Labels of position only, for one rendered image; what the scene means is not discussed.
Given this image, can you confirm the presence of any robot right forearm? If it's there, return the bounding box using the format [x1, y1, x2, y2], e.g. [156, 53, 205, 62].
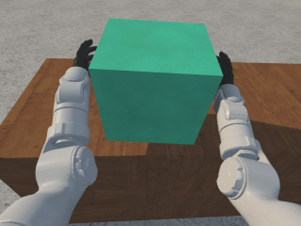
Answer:
[213, 84, 280, 182]

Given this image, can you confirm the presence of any right robot upper arm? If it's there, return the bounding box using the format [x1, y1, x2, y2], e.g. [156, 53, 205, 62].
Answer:
[216, 155, 301, 226]

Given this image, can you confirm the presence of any left robot hand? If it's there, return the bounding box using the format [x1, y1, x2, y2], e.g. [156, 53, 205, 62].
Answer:
[72, 39, 98, 77]

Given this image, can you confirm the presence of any robot left forearm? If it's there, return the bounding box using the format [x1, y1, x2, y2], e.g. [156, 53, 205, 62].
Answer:
[35, 66, 90, 183]

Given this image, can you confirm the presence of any left robot upper arm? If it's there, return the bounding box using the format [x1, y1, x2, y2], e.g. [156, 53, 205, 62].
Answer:
[0, 145, 98, 226]

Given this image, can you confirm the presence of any right robot hand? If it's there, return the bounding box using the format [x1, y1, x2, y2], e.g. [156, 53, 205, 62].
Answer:
[216, 51, 234, 88]

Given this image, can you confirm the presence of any carton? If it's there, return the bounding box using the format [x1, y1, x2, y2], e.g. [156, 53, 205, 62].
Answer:
[88, 18, 224, 145]

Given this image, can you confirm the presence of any pedestal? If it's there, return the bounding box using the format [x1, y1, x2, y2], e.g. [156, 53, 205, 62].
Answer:
[0, 57, 301, 224]

